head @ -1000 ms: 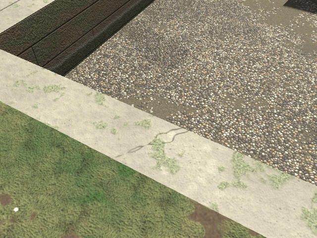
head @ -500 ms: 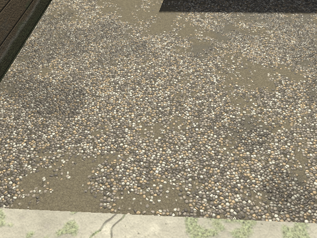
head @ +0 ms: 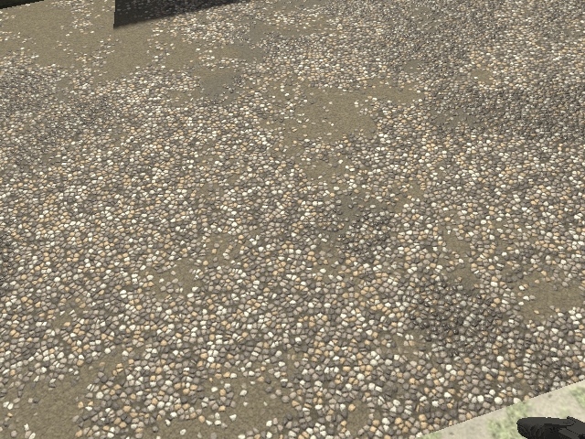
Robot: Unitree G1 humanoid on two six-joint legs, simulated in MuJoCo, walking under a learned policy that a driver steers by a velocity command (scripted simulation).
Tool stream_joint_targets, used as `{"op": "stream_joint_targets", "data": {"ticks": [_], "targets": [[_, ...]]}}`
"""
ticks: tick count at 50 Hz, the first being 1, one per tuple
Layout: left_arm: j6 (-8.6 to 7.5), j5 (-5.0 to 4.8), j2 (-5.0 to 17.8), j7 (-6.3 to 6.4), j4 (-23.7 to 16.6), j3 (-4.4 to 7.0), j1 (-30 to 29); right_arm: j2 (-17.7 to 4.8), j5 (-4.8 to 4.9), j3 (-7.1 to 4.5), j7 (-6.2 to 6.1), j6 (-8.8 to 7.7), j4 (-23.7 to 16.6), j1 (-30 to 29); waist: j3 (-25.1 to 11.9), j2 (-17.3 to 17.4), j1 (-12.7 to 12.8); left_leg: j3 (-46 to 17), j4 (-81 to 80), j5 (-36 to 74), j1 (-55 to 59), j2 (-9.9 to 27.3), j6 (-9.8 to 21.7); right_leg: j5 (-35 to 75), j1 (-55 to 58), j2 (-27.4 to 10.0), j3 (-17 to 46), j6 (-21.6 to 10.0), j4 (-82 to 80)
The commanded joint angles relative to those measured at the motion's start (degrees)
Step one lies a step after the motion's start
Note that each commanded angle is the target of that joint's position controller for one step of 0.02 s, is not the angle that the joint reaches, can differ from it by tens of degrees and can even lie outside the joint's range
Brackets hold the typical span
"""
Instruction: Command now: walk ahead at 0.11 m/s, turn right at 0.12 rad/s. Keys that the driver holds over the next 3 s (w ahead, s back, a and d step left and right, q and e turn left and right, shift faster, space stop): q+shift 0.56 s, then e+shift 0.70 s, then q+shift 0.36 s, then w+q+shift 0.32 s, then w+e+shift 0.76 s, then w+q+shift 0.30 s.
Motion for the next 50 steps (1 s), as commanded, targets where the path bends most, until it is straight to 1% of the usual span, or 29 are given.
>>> {"op": "stream_joint_targets", "data": {"ticks": [1,4,6,7,8,9,10,11,12,14,15,17,20,24,27,29,30,31,32,33,34,35,36,38,40,43,45,47,50], "targets": [[-0.23,1.08,2.1,-0.82,-1.3,-0.28,0.9,-1.8,0.59,0.53,1.97,-0.63,-1.2,4.2,-8.7,-8.8,-0.1,2.4,-7.0,-0.4,11.0,3.0,1.6,1.2,3.5,-16.1,11.3,-7.2,-10.6],[-1.34,0.78,4.5,-2.38,0.6,0.35,-0.8,-3.7,1.27,0.14,2.8,-1.29,-2.1,3.4,-4.8,-12.0,1.4,4.2,-17.1,-3.3,18.5,1.8,3.9,-7.9,0.8,-16.4,9.6,-5.8,-11.8],[-1.81,-0.38,4.6,-2.24,0.6,0.23,-3.5,-4.7,0.62,0.19,3.01,-1.82,-3.2,5.4,-4.0,-9.5,0.0,2.2,-30.5,4.1,23.5,1.7,5.8,-14.2,1.5,-14.9,8.9,-2.7,-10.1],[-1.68,-0.47,4.5,-1.92,-0.1,0.39,-3.4,-6.8,0.2,-0.08,3.06,-1.41,-4.5,6.2,-4.7,-4.9,1.2,-4.8,-33.4,12.3,24.2,4.8,7.7,-17.4,2.6,-12.0,6.5,-0.1,-4.4],[-1.57,-0.47,4.6,-1.78,-0.8,0.55,-1.6,-11.2,0.27,-1.07,2.85,-1.27,-5.1,5.8,-2.8,6.7,4.3,-13.9,-37.9,12.0,22.8,9.2,12.2,-17.7,-0.5,-6.2,-2.5,3.3,3.2],[-1.63,-0.65,6.5,-1.19,-2.9,1.08,-7.9,-13.0,0.56,-1.82,2.8,-1.04,-5.9,8.4,-0.2,15.6,0.5,-26.9,-45.6,5.0,21.2,14.4,17.7,-19.6,-6.7,-4.1,-8.1,5.6,11.4],[-1.85,-1.03,8.6,-0.84,-3.7,1.8,-13.0,-12.3,0.67,-1.94,2.45,-0.58,-5.7,13.5,-0.2,14.0,-3.2,-33.2,-46.7,3.7,27.5,15.8,20.1,-23.7,-15.2,-4.0,-7.5,6.7,18.3],[-1.84,-0.96,7.9,-1.0,-3.1,2.03,-14.3,-12.3,0.73,-2.29,1.84,0.07,-5.5,17.6,-2.9,8.2,-3.9,-33.1,-44.6,3.5,31.6,14.9,19.9,-24.2,-18.5,-4.0,-5.8,7.4,27.8],[-1.38,-0.33,6.2,-1.35,-2.8,1.61,-13.6,-12.3,0.95,-2.52,1.49,0.66,-6.1,18.4,-4.8,4.3,-3.2,-30.1,-42.4,5.2,33.2,13.7,18.5,-22.6,-19.5,-4.9,-5.0,7.6,34.3],[-0.98,-0.2,3.8,-1.83,-2.0,1.22,-12.4,-11.2,1.7,-2.34,0.67,2.01,-8.0,15.7,-7.7,2.3,-1.7,-25.0,-41.1,7.1,31.7,10.9,16.4,-18.1,-17.6,-6.5,-4.5,7.4,40.6],[-1.31,-0.66,4.1,-1.86,-1.5,1.41,-12.4,-10.1,1.9,-2.0,0.15,2.23,-8.5,14.6,-7.7,3.5,-0.9,-23.2,-41.9,2.7,30.0,8.9,14.6,-16.0,-15.2,-6.8,-4.7,7.5,38.5],[-1.66,-0.96,3.6,-1.71,-1.5,1.21,-14.7,-9.8,2.29,-2.15,-0.11,3.27,-9.0,15.2,-7.5,6.0,-1.9,-22.1,-43.4,-1.6,31.7,6.1,13.2,-13.3,-13.7,-5.9,-5.9,7.9,29.5],[-2.67,-1.1,2.5,-2.06,-1.5,0.55,-18.2,-11.9,2.83,-3.36,-0.68,4.27,-8.6,18.8,-7.9,8.5,-4.2,-24.2,-42.6,-3.6,36.5,4.7,12.1,-12.3,-11.2,-5.1,-4.8,7.4,14.1],[-4.95,-1.36,4.3,-3.12,0.5,1.03,-18.1,-14.4,3.07,-4.75,-1.39,4.55,-10.0,16.9,-8.8,12.8,-4.8,-28.7,-43.1,-2.8,33.2,4.0,11.3,-10.5,-2.3,-4.4,-4.6,6.4,1.6],[-5.89,-0.65,5.0,-3.8,2.3,1.15,-14.4,-14.4,3.39,-4.91,-1.35,4.81,-11.3,14.7,-10.6,12.9,-3.7,-32.9,-43.5,-1.1,29.5,4.4,10.4,-7.9,6.0,-5.4,-4.5,5.1,-4.1],[-6.12,0.18,5.6,-4.31,4.0,1.38,-10.2,-13.3,3.75,-4.33,-1.07,4.26,-12.1,12.2,-12.6,11.3,-1.3,-30.3,-40.3,-3.7,25.1,2.6,7.9,0.3,15.3,-8.8,-5.9,3.5,-10.2],[-5.68,0.77,5.2,-4.84,3.9,0.97,-9.2,-10.4,3.67,-3.22,-0.79,3.98,-12.2,13.5,-14.0,8.0,-1.6,-28.6,-37.8,-11.0,21.4,0.9,6.5,3.4,21.5,-13.1,-4.0,1.6,-12.1],[-5.13,2.2,5.6,-5.4,3.2,0.39,-8.7,-7.4,3.13,-2.01,-0.11,3.58,-11.7,14.7,-14.4,-1.7,-1.1,-22.0,-26.4,-20.1,16.2,-4.3,4.4,11.4,25.9,-22.1,3.9,-1.8,-13.3],[-4.5,3.88,10.1,-5.94,2.9,0.78,-8.8,-8.2,3.96,-2.32,0.15,2.72,-12.9,15.1,-10.5,-13.7,-2.5,-12.2,-15.4,-27.5,9.2,-11.3,2.0,21.8,22.2,-31.2,14.5,-8.8,-16.0],[-4.35,3.69,9.3,-5.91,3.4,0.65,-8.6,-10.8,2.85,-2.84,0.03,1.83,-12.3,14.0,-7.6,-11.4,-2.1,-12.1,-9.8,-24.6,8.0,-8.5,0.2,16.9,16.8,-32.9,19.8,-11.5,-17.8],[-4.27,2.71,5.7,-5.91,2.9,-0.89,-11.3,-11.7,2.68,-2.94,0.08,1.59,-10.3,13.7,-5.3,-7.8,-3.1,-12.1,-8.8,-20.3,9.6,-6.3,-1.0,11.1,14.1,-29.0,15.7,-10.0,-17.8],[-3.91,1.75,3.9,-6.05,2.7,-1.95,-13.4,-10.5,2.23,-2.46,-0.33,2.1,-8.2,15.2,-4.2,-7.9,-4.9,-9.8,-10.5,-17.0,13.2,-4.1,-2.3,4.7,11.1,-24.8,12.2,-7.2,-18.5],[-2.83,0.63,4.5,-5.66,3.5,-2.3,-12.6,-8.9,1.19,-1.47,-0.57,2.15,-9.3,13.4,-3.2,-9.9,-4.3,-6.1,-12.7,-13.9,13.6,-1.8,-3.2,1.9,10.6,-21.6,10.5,-6.2,-19.5],[-1.26,-1.02,8.9,-4.55,3.3,-1.03,-10.5,-7.3,0.74,-0.68,-0.23,0.86,-10.9,8.8,-1.8,-10.1,-2.2,-0.6,-16.3,-9.2,15.0,-0.9,-3.6,7.2,10.3,-18.4,10.4,-4.8,-18.0],[0.4,-1.4,12.8,-3.31,3.8,0.64,-4.5,-6.9,1.8,-0.33,0.01,-0.37,-12.8,4.3,-1.3,-10.4,1.0,1.5,-18.9,-10.0,10.5,-1.9,-3.1,11.7,15.5,-18.2,13.4,-5.4,-15.5],[1.8,-1.19,13.3,-2.64,3.2,1.53,-0.9,-6.1,2.88,-0.36,0.2,-1.22,-13.4,2.2,-4.6,-12.0,2.4,-0.3,-20.9,-10.6,8.8,-3.2,-2.5,13.9,21.5,-19.9,20.0,-6.3,-14.1],[1.66,-1.58,13.6,-1.99,3.0,2.01,-1.0,-6.5,2.85,-0.69,0.41,-1.89,-12.8,1.6,-6.0,-12.4,2.0,-1.5,-22.3,-10.7,10.6,-3.7,-2.2,13.7,21.8,-19.6,21.8,-6.0,-14.0],[1.35,-2.79,14.0,-1.27,2.7,2.79,-1.0,-6.1,2.47,-0.73,0.47,-2.42,-12.0,1.7,-7.8,-12.6,1.9,-1.1,-25.1,-9.1,14.5,-4.5,-1.6,13.7,21.2,-18.3,22.3,-5.3,-13.9],[1.43,-3.31,13.4,-0.33,1.8,3.23,-2.2,-5.1,2.35,-0.64,0.76,-2.8,-10.3,4.4,-10.4,-13.2,0.6,-0.3,-33.4,-4.8,23.0,-4.5,-0.6,12.6,18.1,-17.4,24.6,-3.8,-14.1]]}}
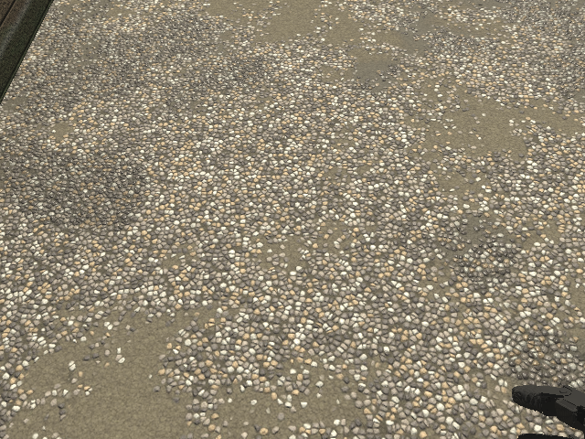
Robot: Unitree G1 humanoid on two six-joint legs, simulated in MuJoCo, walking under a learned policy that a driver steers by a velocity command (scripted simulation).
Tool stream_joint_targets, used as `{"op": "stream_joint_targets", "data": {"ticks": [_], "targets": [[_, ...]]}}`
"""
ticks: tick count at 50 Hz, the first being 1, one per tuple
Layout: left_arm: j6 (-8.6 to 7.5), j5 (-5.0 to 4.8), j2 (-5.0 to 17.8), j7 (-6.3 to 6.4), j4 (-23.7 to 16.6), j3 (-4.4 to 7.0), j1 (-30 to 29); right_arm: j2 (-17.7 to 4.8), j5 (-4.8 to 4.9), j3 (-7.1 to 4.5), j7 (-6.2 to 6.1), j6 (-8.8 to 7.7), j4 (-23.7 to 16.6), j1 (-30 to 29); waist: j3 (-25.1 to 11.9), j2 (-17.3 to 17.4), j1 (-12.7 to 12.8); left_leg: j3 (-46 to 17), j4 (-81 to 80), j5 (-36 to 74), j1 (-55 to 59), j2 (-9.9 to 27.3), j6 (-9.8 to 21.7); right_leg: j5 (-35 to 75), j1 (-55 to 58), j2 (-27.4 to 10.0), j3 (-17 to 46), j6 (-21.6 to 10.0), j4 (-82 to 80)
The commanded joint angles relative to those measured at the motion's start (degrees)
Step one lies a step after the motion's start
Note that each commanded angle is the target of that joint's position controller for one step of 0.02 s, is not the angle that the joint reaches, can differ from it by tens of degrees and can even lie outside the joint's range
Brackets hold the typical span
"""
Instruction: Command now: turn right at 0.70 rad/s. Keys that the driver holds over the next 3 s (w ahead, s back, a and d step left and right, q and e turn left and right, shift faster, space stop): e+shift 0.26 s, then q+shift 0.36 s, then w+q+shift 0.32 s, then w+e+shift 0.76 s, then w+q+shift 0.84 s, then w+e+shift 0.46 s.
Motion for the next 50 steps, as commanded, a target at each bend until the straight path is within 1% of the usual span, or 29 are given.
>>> {"op": "stream_joint_targets", "data": {"ticks": [1,2,3,4,5,6,7,8,10,13,15,18,20,23,24,25,26,28,31,33,35,41,43,45,46,47,48,49,50], "targets": [[-1.04,-1.04,10.7,1.15,-5.9,3.3,-5.2,-4.1,-0.51,-1.99,0.02,-1.18,-1.9,4.3,-11.0,-11.9,-4.8,2.0,-9.8,9.1,5.7,0.3,1.4,10.5,7.1,-10.1,18.2,-6.6,-3.7],[-1.26,-1.44,9.2,1.19,-6.8,2.96,-5.5,-4.0,-0.69,-2.12,0.06,-0.8,-1.5,6.3,-12.3,-10.0,-5.3,2.0,-13.3,15.6,13.0,3.4,2.5,2.0,2.3,-8.9,17.6,-5.0,-2.4],[-1.78,-1.13,7.1,0.97,-7.0,2.34,-3.9,-5.2,-1.72,-2.29,0.04,-0.16,-1.2,7.8,-14.3,-3.8,-5.2,-2.0,-10.9,26.3,21.7,11.1,5.4,-12.9,-5.4,-5.7,13.3,-3.0,4.9],[-2.25,-1.42,6.1,0.57,-8.3,2.18,-0.9,-9.3,-4.12,-3.19,0.64,0.66,-1.9,5.1,-12.7,13.1,-2.5,-12.5,-11.3,39.6,20.8,22.7,12.1,-25.3,-13.9,1.9,2.1,-0.4,16.5],[-2.83,-0.76,9.3,0.47,-7.2,3.31,2.1,-8.8,-5.2,-3.53,0.85,1.51,-2.5,3.9,-11.1,13.4,-2.4,-16.1,-13.3,40.1,15.1,27.7,16.2,-28.2,-15.8,0.7,-1.1,1.6,28.7],[-2.72,-1.11,12.4,0.48,-5.6,4.53,2.5,-6.8,-5.14,-2.93,0.79,1.94,-3.2,1.5,-7.8,8.6,-1.8,-11.3,-14.3,36.1,11.0,25.1,16.2,-24.8,-15.8,-0.9,-3.2,3.0,36.1],[-1.91,-1.43,12.7,0.96,-4.4,5.03,3.7,-5.3,-4.83,-2.44,0.71,2.24,-3.6,-1.0,-5.8,6.4,-0.8,-6.2,-14.6,29.9,8.2,21.1,14.3,-21.6,-15.5,-1.6,-4.5,3.6,39.0],[-0.97,-1.39,11.9,1.57,-4.3,5.06,4.4,-4.3,-3.99,-2.19,0.47,2.67,-3.3,-2.0,-4.6,6.9,-0.7,-3.0,-14.6,26.7,7.2,18.9,12.9,-18.5,-16.2,-2.5,-5.5,4.4,42.9],[0.2,-1.19,9.6,1.87,-5.8,4.41,4.5,-3.7,-4.19,-2.08,0.31,3.71,-2.4,-1.5,-3.4,7.2,-0.9,2.1,-14.7,28.3,4.2,16.9,13.7,-15.0,-16.4,-3.4,-8.9,5.5,50.8],[0.56,-1.44,9.4,1.48,-8.7,4.05,2.7,-3.0,-4.03,-2.13,0.07,4.33,-1.5,1.3,-3.0,7.6,-3.0,4.3,-14.9,23.1,6.7,17.5,15.6,-12.6,-19.5,-5.6,-11.1,7.1,51.2],[0.23,-0.47,6.9,1.2,-10.9,2.58,-2.0,-4.1,-3.7,-2.42,0.43,4.72,0.6,6.5,-3.2,5.4,-6.0,0.8,-14.0,24.4,10.1,19.0,17.6,-14.1,-20.7,-5.5,-10.0,7.2,45.6],[-0.79,1.33,2.3,0.42,-10.9,0.45,-3.0,-4.9,-2.86,-2.6,1.51,4.33,3.2,8.3,-4.9,5.0,-5.7,-1.9,-12.5,23.6,13.0,19.5,18.4,-18.0,-16.1,-6.6,-8.2,6.1,27.1],[-1.4,2.19,0.2,0.21,-9.2,-0.74,-1.6,-4.4,-1.64,-2.09,2.04,3.99,4.8,7.5,-5.2,7.1,-4.9,-1.3,-12.5,25.1,9.3,17.1,17.3,-19.2,-6.7,-7.8,-13.2,5.7,11.1],[-2.36,2.81,3.2,0.58,-8.3,-0.45,0.1,-8.9,0.95,-2.89,1.24,3.91,7.4,10.8,-5.4,6.8,-3.9,-4.9,-12.9,32.9,6.7,16.5,14.6,4.1,5.1,-5.4,-15.5,3.7,-6.6],[-2.39,2.83,6.1,0.85,-8.9,0.03,0.9,-9.7,0.75,-2.98,1.06,3.22,7.2,11.1,-8.5,5.2,-3.8,-5.4,-13.3,28.6,4.9,15.6,11.9,10.2,11.1,-8.5,-12.9,2.6,-3.9],[-2.36,2.95,9.2,0.92,-9.1,0.84,-0.1,-7.8,0.21,-2.45,1.09,2.27,6.0,10.6,-10.9,-1.9,-5.0,-2.2,-12.9,18.1,1.2,11.5,9.2,15.0,14.6,-11.7,-12.5,0.8,2.1],[-2.41,2.77,8.2,0.62,-8.6,1.16,-1.7,-6.4,0.4,-2.02,0.96,1.78,5.5,8.7,-10.0,-7.2,-3.6,1.8,-11.3,7.5,-1.7,7.9,6.6,7.4,13.2,-12.2,-12.4,-1.2,1.1],[-2.45,3.39,7.6,0.6,-8.2,1.26,-2.6,-6.1,0.31,-2.26,0.19,1.77,4.8,7.7,-6.5,-8.6,-3.1,5.5,-4.0,4.1,-5.7,4.9,4.3,-1.4,10.2,-14.7,-9.6,-3.1,-3.6],[-3.67,3.66,6.3,0.53,-8.9,1.45,-6.6,-5.5,0.26,-3.0,-1.08,3.5,3.8,11.2,-4.3,-14.1,-3.9,8.1,14.3,-8.6,-10.6,3.5,4.0,9.1,5.1,-23.1,-6.2,-9.2,-7.3],[-5.38,3.48,4.5,-0.17,-9.0,1.23,-5.9,-5.5,0.49,-3.51,-1.28,4.57,2.1,10.2,-4.6,-10.4,-3.4,5.9,29.0,-11.4,-17.8,7.3,3.8,-6.0,6.2,-27.9,-4.3,-12.1,-11.2],[-6.33,2.79,3.0,-0.55,-9.0,0.9,-8.2,-4.6,0.56,-3.31,-0.76,5.13,-0.3,7.8,-1.0,-7.6,-4.0,4.5,29.1,-6.7,-24.8,9.3,2.9,-12.6,8.1,-27.7,-5.5,-10.5,-11.8],[-8.3,3.0,6.9,-1.74,-6.9,2.83,-8.6,-2.5,0.12,-1.2,1.72,3.46,-6.1,5.2,-3.4,-6.2,-2.8,10.2,15.4,-2.6,-16.8,10.3,4.2,-7.0,6.7,-24.6,-17.7,-7.9,-7.3],[-8.81,2.31,7.6,-2.34,-6.4,3.14,-10.8,-3.9,0.15,-1.34,1.62,3.06,-6.4,7.0,-4.5,-6.5,-4.2,13.2,11.0,-0.4,-10.3,8.9,5.5,-7.4,3.8,-23.7,-21.1,-6.9,-4.9],[-9.0,1.82,5.5,-2.44,-6.8,2.61,-15.0,-4.9,-0.33,-2.03,1.01,2.68,-3.0,16.3,-6.0,-3.0,-9.1,18.0,4.7,6.4,3.3,4.8,7.2,-6.3,-2.7,-20.2,-26.9,-4.0,4.5],[-9.23,2.86,3.4,-2.11,-8.5,2.04,-17.2,-10.1,-0.33,-4.17,0.39,2.5,-0.1,27.4,-8.2,6.9,-13.8,10.9,3.2,13.4,15.9,5.4,10.3,-1.1,-12.3,-14.7,-30.9,-0.9,26.1],[-10.19,3.53,1.9,-1.78,-14.3,1.34,-21.6,-18.4,-0.32,-5.62,0.93,1.9,-1.6,26.9,-8.1,24.5,-13.9,-19.2,-8.9,6.6,22.6,14.3,20.1,-23.4,-34.4,-3.7,-25.4,2.5,48.0],[-11.16,1.75,5.2,-2.13,-14.6,1.57,-20.6,-14.5,-1.25,-4.16,1.27,0.97,-5.5,20.5,-15.4,15.3,-13.0,-28.1,-14.6,-2.0,24.6,21.5,23.7,-20.6,-38.4,-4.7,-14.2,3.2,54.8],[-11.52,0.77,6.5,-2.52,-14.2,1.33,-19.7,-11.1,-1.74,-2.68,0.86,0.51,-6.5,15.3,-13.6,10.4,-10.7,-24.2,-13.7,-0.3,20.7,23.3,22.8,-17.2,-39.3,-7.2,-13.8,3.3,56.5],[-11.55,1.62,4.6,-2.69,-13.8,0.53,-17.5,-8.2,-1.48,-1.55,0.61,0.46,-6.4,14.0,-11.5,5.7,-8.7,-19.2,-10.5,1.4,15.7,22.5,20.6,-17.2,-38.0,-9.0,-15.1,3.2,57.8]]}}
Over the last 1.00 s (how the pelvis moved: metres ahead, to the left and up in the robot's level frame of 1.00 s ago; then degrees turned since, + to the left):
0.06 0.03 0.02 14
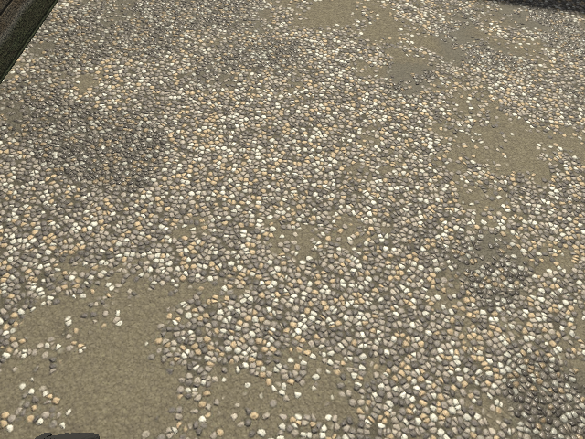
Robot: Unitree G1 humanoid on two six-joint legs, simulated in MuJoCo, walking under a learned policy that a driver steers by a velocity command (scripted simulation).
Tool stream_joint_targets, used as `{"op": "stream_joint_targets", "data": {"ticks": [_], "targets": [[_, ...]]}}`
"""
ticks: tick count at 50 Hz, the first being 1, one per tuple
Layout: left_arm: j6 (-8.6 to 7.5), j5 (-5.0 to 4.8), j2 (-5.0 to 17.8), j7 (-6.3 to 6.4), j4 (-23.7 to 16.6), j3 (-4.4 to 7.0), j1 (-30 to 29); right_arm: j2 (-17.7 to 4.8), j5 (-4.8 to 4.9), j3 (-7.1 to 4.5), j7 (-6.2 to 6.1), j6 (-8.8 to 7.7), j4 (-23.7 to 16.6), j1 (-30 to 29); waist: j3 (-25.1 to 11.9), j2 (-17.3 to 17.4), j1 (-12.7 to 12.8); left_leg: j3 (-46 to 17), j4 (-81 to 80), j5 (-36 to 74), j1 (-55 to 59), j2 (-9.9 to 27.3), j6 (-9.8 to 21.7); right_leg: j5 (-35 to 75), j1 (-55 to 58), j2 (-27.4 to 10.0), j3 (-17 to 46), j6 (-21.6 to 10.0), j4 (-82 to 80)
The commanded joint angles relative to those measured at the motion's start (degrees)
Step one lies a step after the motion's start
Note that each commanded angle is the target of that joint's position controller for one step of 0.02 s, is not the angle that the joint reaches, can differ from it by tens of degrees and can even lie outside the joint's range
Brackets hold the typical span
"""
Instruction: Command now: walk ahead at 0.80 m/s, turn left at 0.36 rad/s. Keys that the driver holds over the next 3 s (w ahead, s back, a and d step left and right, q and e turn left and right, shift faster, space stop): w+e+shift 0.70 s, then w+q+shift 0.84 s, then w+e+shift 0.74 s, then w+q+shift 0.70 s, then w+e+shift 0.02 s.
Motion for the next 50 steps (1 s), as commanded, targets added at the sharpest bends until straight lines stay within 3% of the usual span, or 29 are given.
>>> {"op": "stream_joint_targets", "data": {"ticks": [1,2,3,4,6,9,10,13,14,15,17,18,19,20,21,23,25,26,27,28,29,30,31,32,35,37,40,44,50], "targets": [[-2.45,0.35,2.0,-0.41,-9.6,-1.31,-6.7,-5.6,-0.55,-0.73,-0.39,-1.3,-3.7,3.5,-9.0,6.7,-3.1,-25.4,-18.4,5.4,20.1,17.3,10.5,1.2,-24.8,-0.5,3.2,-0.1,12.4],[-1.74,0.45,0.9,-0.75,-9.3,-1.95,-4.7,-3.6,-1.52,0.57,-0.07,-1.71,-4.5,0.2,-8.3,7.5,-1.2,-21.0,-16.3,7.4,14.5,15.1,8.6,3.2,-21.2,-0.6,4.1,-0.2,10.9],[-0.96,1.09,2.7,-0.92,-8.9,-1.81,-3.4,-3.3,-3.02,1.38,-0.04,-2.43,-5.4,-3.5,-6.5,8.2,0.4,-15.8,-15.9,14.8,6.5,13.8,7.3,4.8,-15.8,1.3,3.9,0.1,8.0],[-0.36,1.28,2.8,-0.79,-8.5,-2.03,-1.8,-4.9,-3.96,1.09,-0.08,-3.33,-5.3,-3.9,-8.1,8.7,0.3,-12.1,-15.9,19.1,4.5,13.6,7.0,7.1,-11.5,3.3,4.2,0.5,5.3],[0.39,2.51,2.0,-0.11,-8.5,-3.43,-0.6,-5.9,-3.6,1.17,-0.53,-4.17,-4.7,-5.5,-9.5,8.8,0.8,-4.7,-15.3,26.7,5.3,11.5,4.1,15.9,-3.7,2.7,4.5,-0.7,-12.0],[0.47,2.87,2.2,-0.88,-9.9,-4.79,-3.0,-6.9,-3.26,1.11,-1.11,-3.72,-2.6,-4.5,-9.8,10.4,-1.9,-3.5,-13.7,42.5,12.8,13.4,4.3,18.2,-0.2,3.3,0.5,-2.9,-19.3],[1.1,3.23,2.6,-1.0,-10.3,-4.88,-1.7,-6.1,-4.45,1.16,-0.9,-3.32,-2.5,-4.8,-11.9,11.4,-2.3,-3.6,-12.3,49.8,14.4,14.3,3.8,19.2,2.7,3.5,-1.2,-3.2,-15.4],[1.54,2.33,2.1,-1.94,-13.3,-5.81,-2.5,-6.3,-4.41,0.78,-0.56,-2.58,-1.9,-6.8,-8.4,6.7,-2.4,-3.2,-11.8,47.4,18.2,15.8,1.9,13.8,1.6,2.0,-1.1,-4.7,-21.3],[1.39,2.28,1.7,-2.08,-13.8,-5.98,-1.1,-6.6,-4.42,0.63,-0.7,-2.46,-1.9,-8.1,-8.4,5.9,-1.4,-2.3,-10.0,47.2,18.8,15.1,1.4,17.0,4.4,2.1,-1.4,-5.5,-24.7],[1.21,2.22,3.8,-2.15,-14.0,-5.46,-0.5,-6.7,-5.07,0.42,-1.01,-2.43,-2.6,-8.1,-9.7,1.3,-2.0,0.6,-6.7,46.8,18.4,11.6,-0.6,33.7,9.1,2.7,-1.5,-6.7,-27.7],[1.98,2.56,6.4,-2.14,-14.2,-4.49,2.5,-7.9,-6.32,0.06,-1.47,-2.69,-3.7,-8.9,-14.5,-4.7,-0.2,3.7,4.5,38.0,16.1,3.7,-5.1,52.1,14.9,3.3,5.1,-12.2,-30.5],[2.93,3.5,7.1,-2.12,-14.6,-4.23,2.6,-6.8,-5.6,0.43,-1.39,-2.73,-5.0,-10.6,-15.0,-6.9,0.5,3.5,11.1,28.7,10.7,0.0,-7.2,48.7,15.4,1.1,12.3,-16.0,-33.9],[3.6,3.74,7.8,-2.28,-14.9,-4.06,3.1,-6.5,-4.91,0.55,-1.15,-2.29,-6.7,-13.3,-12.1,-12.8,1.6,2.8,20.2,0.6,2.3,-4.9,-9.3,46.9,16.3,-2.8,20.6,-20.0,-39.7],[3.44,4.37,7.6,-2.4,-16.1,-4.42,0.5,-6.1,-4.3,0.66,-0.48,-2.39,-9.0,-14.4,-10.9,-13.8,0.7,-3.9,27.6,-18.0,-4.5,-6.7,-11.3,44.6,17.2,-6.3,29.6,-22.8,-42.9],[3.21,3.92,6.0,-2.21,-17.4,-4.78,-2.8,-6.1,-4.34,0.95,0.12,-2.85,-10.0,-14.5,-11.0,-8.1,-0.7,-7.4,26.9,-21.6,-5.4,-4.5,-11.7,43.5,16.1,-6.2,28.0,-21.4,-42.4],[3.13,2.01,5.9,-1.5,-18.3,-4.57,-8.5,-3.8,-5.89,2.85,0.75,-3.38,-10.2,-12.7,-12.9,-3.1,-3.8,-7.2,5.4,-19.3,-0.8,-0.3,-9.3,46.9,16.2,-2.4,21.7,-14.8,-41.0],[4.38,1.14,5.8,-0.27,-18.0,-4.08,-9.9,-3.2,-5.76,3.75,1.59,-4.5,-8.2,-11.6,-17.7,-2.9,-3.1,-6.5,-10.6,-0.4,8.4,1.0,-6.7,42.9,20.3,-1.1,22.4,-12.1,-40.8],[5.11,0.53,6.0,-0.02,-18.1,-4.13,-11.9,-3.9,-5.69,3.55,2.14,-4.94,-6.8,-9.6,-19.6,-0.5,-4.0,-4.3,-15.4,12.8,16.7,0.7,-5.5,38.5,17.8,-0.6,22.7,-10.7,-40.8],[5.13,0.47,5.1,-0.23,-18.7,-4.69,-12.2,-4.4,-6.63,3.6,2.31,-4.83,-6.1,-7.8,-20.5,3.0,-3.9,-2.8,-14.5,19.9,24.4,2.4,-4.5,31.7,12.2,0.9,21.3,-8.9,-39.9],[4.55,0.22,4.1,-1.17,-19.6,-5.63,-10.7,-6.1,-7.8,3.52,2.41,-4.2,-7.0,-9.6,-18.2,11.9,-2.3,-6.5,-13.9,19.0,27.4,6.5,-1.8,19.2,2.9,4.3,16.3,-6.1,-38.9],[3.49,-0.43,4.5,-2.35,-20.2,-5.73,-11.0,-7.1,-8.06,3.09,2.12,-3.48,-8.6,-13.6,-13.0,18.9,-2.0,-12.0,-17.6,10.1,24.2,10.6,0.3,11.6,-1.7,5.8,12.5,-3.9,-37.3],[3.19,-0.59,5.0,-2.56,-20.2,-5.35,-12.4,-7.8,-7.32,2.52,1.19,-2.79,-8.9,-14.4,-8.8,19.3,-2.2,-13.3,-21.0,5.3,23.0,12.9,1.3,10.0,-4.0,5.6,10.1,-2.9,-34.4],[2.87,-0.18,5.0,-2.46,-20.4,-5.34,-13.9,-8.0,-6.47,2.33,0.61,-2.51,-9.2,-14.4,-6.2,15.8,-2.6,-13.1,-22.9,3.4,20.4,13.1,1.3,11.2,-3.2,5.1,8.0,-2.6,-32.7],[2.76,0.58,4.6,-2.39,-20.5,-5.5,-14.2,-8.6,-5.5,2.02,0.29,-2.63,-8.8,-13.9,-5.2,12.6,-2.6,-11.7,-23.1,4.1,18.6,12.9,1.0,12.5,-1.7,4.5,6.7,-2.6,-31.2],[1.84,-0.01,3.8,-2.66,-19.7,-5.91,-12.6,-10.6,-3.14,0.77,-0.37,-3.66,-6.4,-12.1,-4.1,6.5,-2.7,-8.1,-22.4,8.9,18.0,13.5,0.8,14.6,-1.6,0.9,4.4,-3.3,-28.6],[1.96,0.82,2.6,-1.98,-20.3,-6.9,-13.0,-9.0,-3.12,2.28,0.6,-5.15,-7.1,-13.3,-6.9,-0.1,-2.4,-6.1,-22.2,8.4,16.1,11.0,-0.8,21.7,5.9,0.6,4.6,-3.4,-33.7],[2.63,1.82,3.7,-1.82,-21.9,-7.61,-15.9,-7.2,-3.83,4.19,1.63,-5.94,-8.6,-16.4,-10.9,-4.2,-0.6,-1.7,-19.6,14.3,17.1,8.6,-1.9,28.8,11.5,-0.4,8.9,-3.4,-37.3],[2.29,3.31,4.2,-2.02,-24.1,-8.94,-18.9,-7.0,-3.56,5.76,2.06,-5.63,-9.5,-15.8,-13.8,-3.2,0.0,-4.4,-20.1,12.9,16.6,8.3,-2.3,29.6,15.4,-2.8,9.9,-2.8,-39.2],[0.54,3.67,4.7,-2.58,-23.8,-9.35,-18.2,-6.8,-2.78,6.15,1.77,-4.04,-8.6,-12.8,-12.6,-1.2,-0.9,-8.7,-20.0,4.9,13.5,6.5,-2.3,22.6,15.5,-5.2,8.1,-2.2,-43.0]]}}
Over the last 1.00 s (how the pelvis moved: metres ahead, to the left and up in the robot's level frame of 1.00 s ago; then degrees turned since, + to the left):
0.00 0.05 -0.03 10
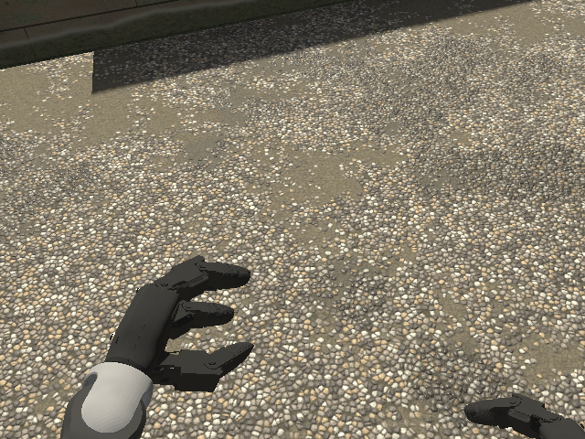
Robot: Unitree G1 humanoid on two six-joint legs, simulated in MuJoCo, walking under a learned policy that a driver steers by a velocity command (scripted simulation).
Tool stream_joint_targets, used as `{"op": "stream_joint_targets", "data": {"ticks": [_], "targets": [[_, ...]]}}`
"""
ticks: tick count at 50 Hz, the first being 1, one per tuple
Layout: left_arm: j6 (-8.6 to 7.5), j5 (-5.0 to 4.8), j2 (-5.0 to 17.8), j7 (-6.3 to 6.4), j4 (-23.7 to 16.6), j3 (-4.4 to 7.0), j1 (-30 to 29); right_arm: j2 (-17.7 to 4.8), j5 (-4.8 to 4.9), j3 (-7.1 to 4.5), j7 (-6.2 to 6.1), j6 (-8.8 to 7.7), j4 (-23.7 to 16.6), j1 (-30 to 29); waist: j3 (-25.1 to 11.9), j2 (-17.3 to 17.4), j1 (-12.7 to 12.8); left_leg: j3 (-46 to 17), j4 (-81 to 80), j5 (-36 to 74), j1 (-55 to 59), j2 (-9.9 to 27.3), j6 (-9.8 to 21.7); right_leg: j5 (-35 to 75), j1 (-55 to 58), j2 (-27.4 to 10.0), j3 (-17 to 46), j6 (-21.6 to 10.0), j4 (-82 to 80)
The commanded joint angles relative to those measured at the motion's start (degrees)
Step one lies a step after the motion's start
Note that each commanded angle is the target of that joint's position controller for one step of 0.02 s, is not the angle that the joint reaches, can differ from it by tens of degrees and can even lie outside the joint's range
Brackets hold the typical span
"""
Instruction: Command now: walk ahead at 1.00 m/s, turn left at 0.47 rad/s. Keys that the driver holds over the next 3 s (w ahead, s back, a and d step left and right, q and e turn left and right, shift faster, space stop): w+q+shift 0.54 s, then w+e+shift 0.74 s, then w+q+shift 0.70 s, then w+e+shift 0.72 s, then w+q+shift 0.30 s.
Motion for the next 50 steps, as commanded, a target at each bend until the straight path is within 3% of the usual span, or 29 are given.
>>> {"op": "stream_joint_targets", "data": {"ticks": [1,3,8,9,12,13,17,27,29,32,35,42,46,50], "targets": [[-1.64,0.37,8.7,0.21,-5.2,3.9,-4.1,-5.0,0.25,-1.85,-0.15,-0.38,-6.6,-7.7,-8.2,-2.7,3.5,-10.8,-3.9,2.3,-4.4,5.2,2.0,5.6,7.6,-9.0,7.6,1.9,-6.7],[-1.84,0.94,7.6,0.14,-5.7,3.81,-4.1,-4.6,0.14,-1.9,0.04,0.17,-6.5,-7.9,-8.6,-3.4,3.5,-11.7,-3.2,1.3,-6.5,4.9,1.8,2.3,9.3,-9.8,7.0,1.6,-7.5],[-1.74,0.4,8.9,1.11,-4.8,5.49,-3.0,-5.3,0.75,-3.16,0.09,1.13,-6.6,-7.3,-5.8,-2.9,2.4,-11.1,0.5,1.2,-11.0,3.0,0.9,-3.0,9.6,-11.2,3.9,1.2,-9.6],[-2.23,0.17,9.4,1.0,-4.8,5.88,-3.7,-4.9,1.07,-3.1,0.61,0.99,-6.9,-7.8,-6.3,-4.6,2.1,-10.9,0.9,0.8,-12.2,3.4,0.2,-4.6,10.6,-12.2,3.7,1.2,-10.0],[-2.44,-0.02,9.5,1.5,-3.5,6.83,-2.1,-5.3,1.29,-3.63,1.12,1.62,-7.1,-7.5,-5.9,-3.1,2.0,-11.6,1.8,2.4,-13.5,2.7,0.6,-6.2,12.0,-12.6,0.2,0.7,-9.4],[-2.45,-0.17,9.5,1.7,-3.2,6.99,-1.7,-5.7,1.53,-3.76,1.08,2.26,-7.6,-8.0,-4.2,-1.4,2.3,-12.4,1.3,4.3,-14.9,2.7,0.9,-5.2,12.7,-12.0,-1.3,1.1,-8.5],[-2.6,0.56,9.3,2.37,-1.2,7.99,1.3,-6.9,2.11,-4.52,1.19,2.99,-8.4,-7.1,-5.6,2.9,2.7,-16.5,1.2,12.7,-17.1,2.4,2.9,-3.6,17.3,-9.8,-5.9,1.0,-3.6],[-1.15,0.61,8.0,4.27,1.6,9.3,2.8,-7.7,3.63,-6.55,0.62,4.14,-8.9,-2.4,-5.7,3.7,0.6,-21.3,3.1,23.7,-21.5,-1.8,5.4,-6.9,20.9,-9.1,-12.5,0.5,2.0],[-1.46,1.05,5.9,4.09,1.3,8.29,2.6,-5.7,2.56,-5.47,0.66,3.71,-9.4,-3.4,-6.4,4.1,0.6,-22.5,0.4,18.6,-20.7,-1.5,4.9,-9.1,20.9,-8.8,-12.2,0.7,1.2],[-2.83,1.29,4.4,3.64,0.1,6.91,2.3,-3.6,1.82,-3.88,1.48,2.32,-9.8,-7.2,-5.0,5.7,1.4,-25.2,-5.0,8.1,-21.5,-0.1,3.6,-9.6,22.2,-8.9,-10.2,1.0,-1.2],[-3.1,1.24,5.2,3.71,-0.4,6.18,3.0,-3.1,1.44,-2.95,1.95,0.84,-10.0,-10.3,-4.5,5.9,1.8,-24.3,-5.9,6.2,-20.8,0.6,1.8,-7.4,23.1,-10.1,-7.9,0.4,-4.4],[-1.3,0.64,6.6,3.37,-0.8,4.25,2.8,-0.8,-0.17,-0.57,2.15,-0.72,-11.1,-14.8,-4.5,0.7,2.3,-17.7,-3.0,4.9,-13.5,1.7,-1.9,-7.6,17.6,-12.7,-2.8,-0.6,-12.3],[-0.4,0.16,7.6,2.77,-0.5,3.89,1.8,-0.6,-0.78,0.08,2.71,-1.63,-11.6,-15.6,-5.6,-0.5,1.8,-14.9,-2.1,7.0,-10.6,3.3,-2.0,-5.5,14.8,-11.9,2.2,-1.4,-12.6],[0.18,-0.32,8.3,1.8,-0.5,4.09,0.8,-1.5,-0.97,0.06,2.88,-2.44,-12.0,-16.5,-7.5,0.5,2.1,-12.4,-1.7,9.7,-8.8,5.1,-1.8,-2.0,13.2,-9.9,6.2,-1.5,-10.0]]}}
Over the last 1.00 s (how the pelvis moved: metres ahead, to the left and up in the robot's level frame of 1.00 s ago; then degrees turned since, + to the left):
0.09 0.01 0.02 -24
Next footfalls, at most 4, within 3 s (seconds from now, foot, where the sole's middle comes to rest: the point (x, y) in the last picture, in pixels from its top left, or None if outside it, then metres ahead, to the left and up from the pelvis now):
none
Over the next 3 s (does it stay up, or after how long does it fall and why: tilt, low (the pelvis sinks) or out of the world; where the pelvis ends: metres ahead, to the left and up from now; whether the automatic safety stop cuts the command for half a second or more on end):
stays up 0.00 0.00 0.00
